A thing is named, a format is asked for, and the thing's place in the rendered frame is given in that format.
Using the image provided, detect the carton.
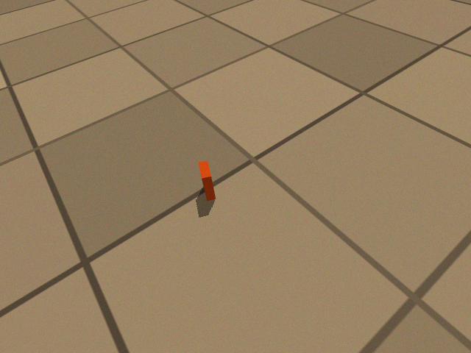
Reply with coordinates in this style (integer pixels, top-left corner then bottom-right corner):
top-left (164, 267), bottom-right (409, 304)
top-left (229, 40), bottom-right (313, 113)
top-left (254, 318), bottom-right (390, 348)
top-left (199, 160), bottom-right (216, 201)

